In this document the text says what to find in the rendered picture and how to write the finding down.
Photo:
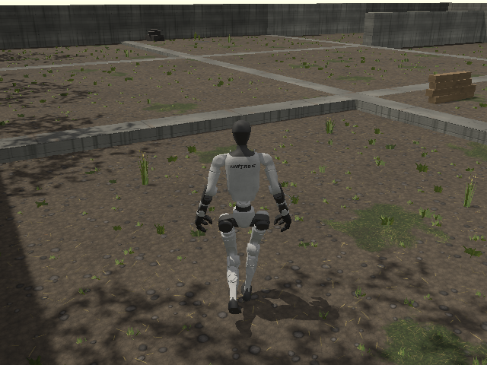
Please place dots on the robot left upper arm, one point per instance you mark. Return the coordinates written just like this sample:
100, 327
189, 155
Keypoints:
214, 173

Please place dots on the robot left foot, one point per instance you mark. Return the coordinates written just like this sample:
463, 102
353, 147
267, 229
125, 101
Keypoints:
233, 307

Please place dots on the robot left forearm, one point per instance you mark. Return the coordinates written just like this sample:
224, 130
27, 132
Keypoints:
204, 203

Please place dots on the robot torso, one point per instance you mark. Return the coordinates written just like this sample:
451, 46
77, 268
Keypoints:
242, 175

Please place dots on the robot right upper arm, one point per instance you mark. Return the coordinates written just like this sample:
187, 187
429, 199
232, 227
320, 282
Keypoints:
266, 160

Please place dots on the left robot hand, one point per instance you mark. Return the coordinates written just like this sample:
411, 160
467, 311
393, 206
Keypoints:
199, 220

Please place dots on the robot right forearm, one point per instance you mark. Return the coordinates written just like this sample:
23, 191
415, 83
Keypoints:
281, 202

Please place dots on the right robot hand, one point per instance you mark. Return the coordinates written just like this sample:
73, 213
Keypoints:
282, 219

